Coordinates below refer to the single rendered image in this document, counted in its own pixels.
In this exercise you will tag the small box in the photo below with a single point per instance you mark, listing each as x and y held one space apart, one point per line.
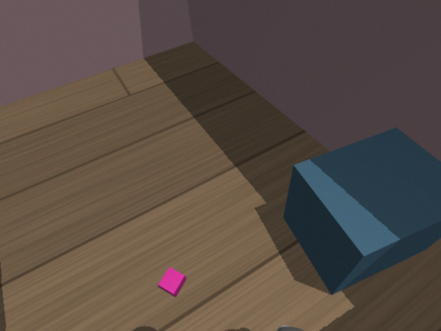
172 281

